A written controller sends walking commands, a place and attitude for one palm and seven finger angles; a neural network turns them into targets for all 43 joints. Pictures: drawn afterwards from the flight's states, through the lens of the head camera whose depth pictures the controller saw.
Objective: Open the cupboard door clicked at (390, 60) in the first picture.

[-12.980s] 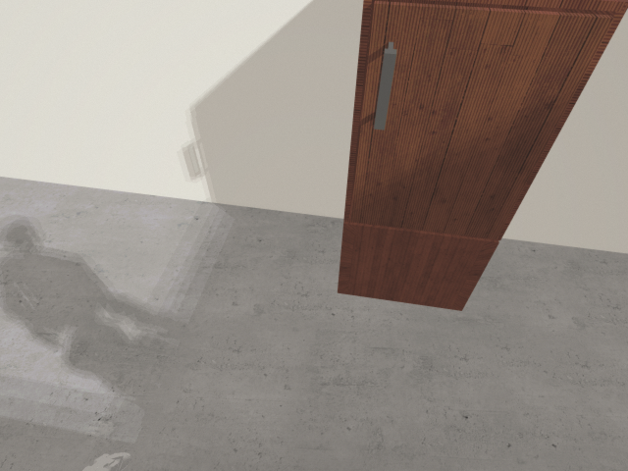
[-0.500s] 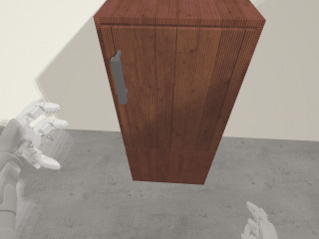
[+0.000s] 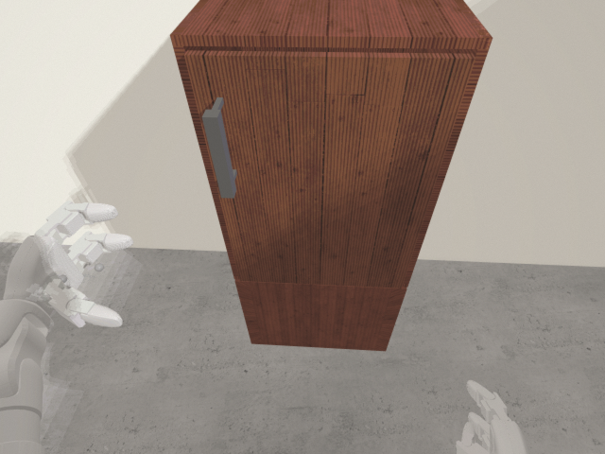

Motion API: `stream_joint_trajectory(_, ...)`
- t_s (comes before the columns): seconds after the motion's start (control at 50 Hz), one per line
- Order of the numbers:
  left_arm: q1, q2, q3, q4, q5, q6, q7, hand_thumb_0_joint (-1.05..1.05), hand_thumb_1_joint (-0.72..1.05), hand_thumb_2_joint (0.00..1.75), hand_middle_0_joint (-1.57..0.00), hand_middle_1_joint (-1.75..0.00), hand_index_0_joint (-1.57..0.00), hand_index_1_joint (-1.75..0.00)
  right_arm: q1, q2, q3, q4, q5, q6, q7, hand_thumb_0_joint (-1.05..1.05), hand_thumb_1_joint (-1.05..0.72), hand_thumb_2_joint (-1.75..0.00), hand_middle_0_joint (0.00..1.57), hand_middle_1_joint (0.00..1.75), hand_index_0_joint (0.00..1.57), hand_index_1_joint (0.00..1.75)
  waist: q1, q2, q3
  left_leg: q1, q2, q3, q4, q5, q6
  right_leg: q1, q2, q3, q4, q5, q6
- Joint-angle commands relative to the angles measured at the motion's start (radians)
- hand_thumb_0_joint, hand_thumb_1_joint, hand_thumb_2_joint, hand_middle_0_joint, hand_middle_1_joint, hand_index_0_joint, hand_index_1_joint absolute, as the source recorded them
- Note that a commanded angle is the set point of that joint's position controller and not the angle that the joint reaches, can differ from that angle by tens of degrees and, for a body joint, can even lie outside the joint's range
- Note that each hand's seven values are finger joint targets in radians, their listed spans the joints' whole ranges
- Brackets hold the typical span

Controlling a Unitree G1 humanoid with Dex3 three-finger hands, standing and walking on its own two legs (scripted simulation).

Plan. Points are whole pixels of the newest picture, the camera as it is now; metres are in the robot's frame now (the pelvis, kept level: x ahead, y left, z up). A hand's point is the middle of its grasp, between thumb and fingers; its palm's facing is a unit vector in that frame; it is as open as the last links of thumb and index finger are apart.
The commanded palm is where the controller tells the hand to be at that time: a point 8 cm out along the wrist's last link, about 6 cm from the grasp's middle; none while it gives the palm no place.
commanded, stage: move the hooked fingers beside the handle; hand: left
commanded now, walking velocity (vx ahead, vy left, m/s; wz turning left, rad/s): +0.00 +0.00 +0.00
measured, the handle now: (223, 149) +0.57 +0.19 +0.11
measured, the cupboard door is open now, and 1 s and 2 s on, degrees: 0 0 0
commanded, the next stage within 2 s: none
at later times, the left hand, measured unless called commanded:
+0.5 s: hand (131, 220) +0.37 +0.27 +0.12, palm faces +0.02 -1.00 +0.02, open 13.9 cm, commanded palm +0.35 +0.32 +0.13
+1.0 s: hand (151, 192) +0.44 +0.27 +0.12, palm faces +0.01 -1.00 +0.03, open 13.9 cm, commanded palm +0.42 +0.32 +0.12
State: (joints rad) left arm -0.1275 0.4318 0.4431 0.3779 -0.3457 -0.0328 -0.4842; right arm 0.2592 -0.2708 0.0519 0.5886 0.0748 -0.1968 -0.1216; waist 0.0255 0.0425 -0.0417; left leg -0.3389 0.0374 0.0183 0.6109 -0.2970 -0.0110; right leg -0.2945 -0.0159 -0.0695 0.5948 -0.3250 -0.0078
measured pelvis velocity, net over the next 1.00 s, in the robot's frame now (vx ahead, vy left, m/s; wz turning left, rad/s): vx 0.01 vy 0.02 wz -0.02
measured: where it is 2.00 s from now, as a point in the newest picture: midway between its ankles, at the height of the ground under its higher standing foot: outside the picture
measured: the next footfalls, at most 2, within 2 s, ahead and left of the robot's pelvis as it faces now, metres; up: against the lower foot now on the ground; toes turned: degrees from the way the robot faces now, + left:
none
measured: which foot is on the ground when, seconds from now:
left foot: down 0.00-1.00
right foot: down 0.00-1.00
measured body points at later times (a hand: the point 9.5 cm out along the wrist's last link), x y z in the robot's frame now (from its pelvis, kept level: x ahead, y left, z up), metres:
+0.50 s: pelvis +0.00 +0.01 +0.00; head +0.03 +0.01 +0.45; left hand +0.37 +0.32 +0.12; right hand +0.12 -0.25 -0.10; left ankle +0.01 +0.13 -0.73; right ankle -0.01 -0.11 -0.73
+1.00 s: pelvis +0.01 +0.02 -0.01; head +0.06 +0.03 +0.44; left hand +0.43 +0.32 +0.12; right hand +0.09 -0.25 -0.11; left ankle +0.01 +0.13 -0.73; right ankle -0.01 -0.11 -0.73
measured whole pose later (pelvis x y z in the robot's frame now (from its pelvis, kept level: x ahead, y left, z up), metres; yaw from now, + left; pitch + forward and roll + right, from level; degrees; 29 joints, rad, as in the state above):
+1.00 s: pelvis +0.01 +0.02 -0.01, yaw -1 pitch +9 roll -1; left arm -0.69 0.54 0.43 0.96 -0.21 -0.18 -0.43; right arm 0.34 -0.28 0.04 0.62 0.05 -0.08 -0.08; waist -0.06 0.01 -0.06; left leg -0.53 0.04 0.03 0.71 -0.34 0.01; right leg -0.48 -0.02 -0.05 0.66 -0.34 0.02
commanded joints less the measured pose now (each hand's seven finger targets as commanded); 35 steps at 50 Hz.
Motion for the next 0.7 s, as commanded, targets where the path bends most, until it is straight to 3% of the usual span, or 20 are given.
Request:
stream_joint_trajectory(0.0, -0.386, 0.293, 0.075, -0.226, -0.015, -0.092, 0.019, 0.0, -0.5, 0.3, -0.3, -1.2, -0.3, -1.2, -0.082, -0.13, -0.048, -0.141, -0.003, -0.061, -0.014, 0.0, -0.9, -0.9, 0.2, 0.3, 0.2, 0.3, -0.022, 0.005, -0.169, 0.115, -0.044, -0.019, -0.066, 0.147, 0.041, -0.001, 0.025, 0.045, -0.099, 0.199, -0.001)
stream_joint_trajectory(0.06, -0.473, 0.269, 0.037, -0.198, 0.0, -0.106, 0.025, 0.0, -0.5, 0.3, -0.3, -1.2, -0.3, -1.2, -0.077, -0.128, -0.045, -0.13, -0.003, -0.066, -0.022, 0.0, -0.9, -0.9, 0.2, 0.3, 0.2, 0.3, -0.038, 0.057, -0.169, 0.128, -0.046, -0.023, -0.069, 0.121, 0.04, -0.036, 0.027, 0.04, -0.101, 0.168, -0.003)
stream_joint_trajectory(0.1, -0.5, 0.299, 0.051, -0.109, 0.003, -0.104, 0.027, 0.0, -0.5, 0.3, -0.3, -1.2, -0.3, -1.2, -0.059, -0.137, -0.045, -0.106, -0.003, -0.06, -0.027, 0.0, -0.9, -0.9, 0.2, 0.3, 0.2, 0.3, -0.047, -0.019, -0.139, 0.098, -0.042, -0.026, -0.063, 0.104, 0.042, -0.038, 0.025, 0.051, -0.111, 0.151, 0.0)
stream_joint_trajectory(0.12, -0.487, 0.311, 0.061, -0.063, 0.009, -0.097, 0.025, 0.0, -0.5, 0.3, -0.3, -1.2, -0.3, -1.2, -0.057, -0.14, -0.046, -0.105, -0.002, -0.057, -0.027, 0.0, -0.9, -0.9, 0.2, 0.3, 0.2, 0.3, -0.042, -0.024, -0.138, 0.079, -0.044, -0.025, -0.063, 0.09, 0.042, -0.043, 0.023, 0.054, -0.11, 0.136, 0.002)
stream_joint_trajectory(0.14, -0.537, 0.307, 0.04, -0.06, 0.018, -0.1, 0.022, 0.0, -0.5, 0.3, -0.3, -1.2, -0.3, -1.2, -0.061, -0.142, -0.045, -0.103, 0.0, -0.055, -0.028, 0.0, -0.9, -0.9, 0.2, 0.3, 0.2, 0.3, -0.048, 0.015, -0.146, 0.081, -0.045, -0.024, -0.065, 0.079, 0.04, -0.051, 0.02, 0.053, -0.108, 0.121, 0.0)
stream_joint_trajectory(0.18, -0.546, 0.3, 0.03, -0.023, 0.029, -0.097, 0.021, 0.0, -0.5, 0.3, -0.3, -1.2, -0.3, -1.2, -0.054, -0.141, -0.044, -0.106, -0.003, -0.053, -0.025, 0.0, -0.9, -0.9, 0.2, 0.3, 0.2, 0.3, -0.04, 0.035, -0.187, 0.096, -0.047, -0.028, -0.061, 0.11, 0.039, -0.041, 0.021, 0.044, -0.092, 0.157, -0.006)
stream_joint_trajectory(0.2, -0.552, 0.326, 0.048, -0.006, 0.027, -0.097, 0.021, 0.0, -0.5, 0.3, -0.3, -1.2, -0.3, -1.2, -0.049, -0.144, -0.045, -0.105, -0.004, -0.05, -0.023, 0.0, -0.9, -0.9, 0.2, 0.3, 0.2, 0.3, -0.033, 0.036, -0.199, 0.084, -0.048, -0.028, -0.054, 0.123, 0.038, -0.018, 0.019, 0.05, -0.086, 0.171, -0.009)
stream_joint_trajectory(0.26, -0.599, 0.303, 0.021, 0.008, 0.036, -0.109, 0.025, 0.0, -0.5, 0.3, -0.3, -1.2, -0.3, -1.2, -0.04, -0.141, -0.048, -0.11, -0.005, -0.044, -0.016, 0.0, -0.9, -0.9, 0.2, 0.3, 0.2, 0.3, -0.04, 0.041, -0.235, 0.1, -0.047, -0.028, -0.047, 0.15, 0.039, -0.027, 0.024, 0.041, -0.074, 0.21, -0.009)
stream_joint_trajectory(0.28, -0.614, 0.321, 0.033, 0.014, 0.04, -0.117, 0.028, 0.0, -0.5, 0.3, -0.3, -1.2, -0.3, -1.2, -0.032, -0.145, -0.05, -0.107, -0.006, -0.041, -0.014, 0.0, -0.9, -0.9, 0.2, 0.3, 0.2, 0.3, -0.039, 0.049, -0.242, 0.1, -0.045, -0.03, -0.046, 0.16, 0.038, -0.027, 0.025, 0.037, -0.068, 0.218, -0.011)
stream_joint_trajectory(0.3, -0.609, 0.327, 0.041, 0.026, 0.033, -0.123, 0.03, 0.0, -0.5, 0.3, -0.3, -1.2, -0.3, -1.2, -0.025, -0.147, -0.049, -0.109, -0.009, -0.038, -0.01, 0.0, -0.9, -0.9, 0.2, 0.3, 0.2, 0.3, -0.033, 0.015, -0.247, 0.091, -0.045, -0.031, -0.042, 0.176, 0.04, -0.007, 0.028, 0.038, -0.063, 0.235, -0.012)
stream_joint_trajectory(0.36, -0.593, 0.328, 0.054, 0.061, 0.039, -0.128, 0.036, 0.0, -0.5, 0.3, -0.3, -1.2, -0.3, -1.2, -0.006, -0.152, -0.057, -0.112, -0.01, -0.025, -0.002, 0.0, -0.9, -0.9, 0.2, 0.3, 0.2, 0.3, -0.028, 0.0, -0.276, 0.088, -0.043, -0.025, -0.039, 0.203, 0.04, -0.007, 0.029, 0.033, -0.047, 0.278, -0.01)
stream_joint_trajectory(0.38, -0.611, 0.336, 0.059, 0.078, 0.042, -0.128, 0.038, 0.0, -0.5, 0.3, -0.3, -1.2, -0.3, -1.2, -0.002, -0.153, -0.058, -0.107, -0.009, -0.021, -0.001, 0.0, -0.9, -0.9, 0.2, 0.3, 0.2, 0.3, -0.035, -0.004, -0.258, 0.079, -0.042, -0.024, -0.038, 0.198, 0.039, -0.019, 0.028, 0.034, -0.048, 0.276, -0.009)
stream_joint_trajectory(0.4, -0.586, 0.358, 0.081, 0.112, 0.038, -0.125, 0.038, 0.0, -0.5, 0.3, -0.3, -1.2, -0.3, -1.2, 0.005, -0.157, -0.057, -0.109, -0.011, -0.016, 0.003, 0.0, -0.9, -0.9, 0.2, 0.3, 0.2, 0.3, -0.021, -0.014, -0.239, 0.057, -0.044, -0.025, -0.037, 0.198, 0.04, -0.009, 0.031, 0.035, -0.045, 0.272, -0.013)
stream_joint_trajectory(0.44, -0.623, 0.372, 0.085, 0.122, 0.052, -0.127, 0.039, 0.0, -0.5, 0.3, -0.3, -1.2, -0.3, -1.2, 0.014, -0.16, -0.062, -0.107, -0.01, -0.005, 0.006, 0.0, -0.9, -0.9, 0.2, 0.3, 0.2, 0.3, -0.03, 0.003, -0.249, 0.05, -0.042, -0.02, -0.036, 0.197, 0.039, -0.018, 0.028, 0.037, -0.04, 0.277, -0.01)
stream_joint_trajectory(0.46, -0.645, 0.344, 0.056, 0.124, 0.055, -0.128, 0.039, 0.0, -0.5, 0.3, -0.3, -1.2, -0.3, -1.2, 0.019, -0.159, -0.062, -0.109, -0.009, -0.001, 0.008, 0.0, -0.9, -0.9, 0.2, 0.3, 0.2, 0.3, -0.04, 0.002, -0.242, 0.054, -0.042, -0.019, -0.034, 0.201, 0.041, -0.031, 0.029, 0.036, -0.04, 0.282, -0.009)
stream_joint_trajectory(0.52, -0.728, 0.38, 0.065, 0.105, 0.067, -0.147, 0.043, 0.0, -0.5, 0.3, -0.3, -1.2, -0.3, -1.2, 0.038, -0.163, -0.067, -0.104, -0.013, 0.009, 0.01, 0.0, -0.9, -0.9, 0.2, 0.3, 0.2, 0.3, -0.047, 0.047, -0.282, 0.075, -0.04, -0.022, -0.021, 0.228, 0.04, -0.035, 0.034, 0.039, -0.031, 0.296, -0.013)
stream_joint_trajectory(0.54, -0.737, 0.357, 0.046, 0.097, 0.069, -0.155, 0.041, 0.0, -0.5, 0.3, -0.3, -1.2, -0.3, -1.2, 0.045, -0.161, -0.067, -0.104, -0.014, 0.011, 0.011, 0.0, -0.9, -0.9, 0.2, 0.3, 0.2, 0.3, -0.051, 0.063, -0.301, 0.091, -0.041, -0.026, -0.018, 0.246, 0.039, -0.037, 0.036, 0.036, -0.025, 0.307, -0.016)
stream_joint_trajectory(0.58, -0.749, 0.334, 0.026, 0.118, 0.069, -0.167, 0.041, 0.0, -0.5, 0.3, -0.3, -1.2, -0.3, -1.2, 0.059, -0.162, -0.069, -0.096, -0.015, 0.017, 0.012, 0.0, -0.9, -0.9, 0.2, 0.3, 0.2, 0.3, -0.061, 0.046, -0.308, 0.103, -0.037, -0.029, -0.014, 0.26, 0.038, -0.053, 0.039, 0.03, -0.022, 0.312, -0.016)
stream_joint_trajectory(0.62, -0.793, 0.369, 0.052, 0.143, 0.064, -0.177, 0.038, 0.0, -0.5, 0.3, -0.3, -1.2, -0.3, -1.2, 0.075, -0.169, -0.073, -0.084, -0.017, 0.023, 0.012, 0.0, -0.9, -0.9, 0.2, 0.3, 0.2, 0.3, -0.067, 0.013, -0.32, 0.097, -0.035, -0.031, -0.004, 0.271, 0.041, -0.047, 0.042, 0.032, -0.018, 0.331, -0.015)
stream_joint_trajectory(0.68, -0.796, 0.356, 0.036, 0.194, 0.072, -0.172, 0.032, 0.0, -0.5, 0.3, -0.3, -1.2, -0.3, -1.2, 0.083, -0.171, -0.074, -0.076, -0.015, 0.036, 0.012, 0.0, -0.9, -0.9, 0.2, 0.3, 0.2, 0.3, -0.071, 0.038, -0.309, 0.092, -0.034, -0.032, -0.002, 0.275, 0.038, -0.072, 0.04, 0.029, -0.013, 0.327, -0.016)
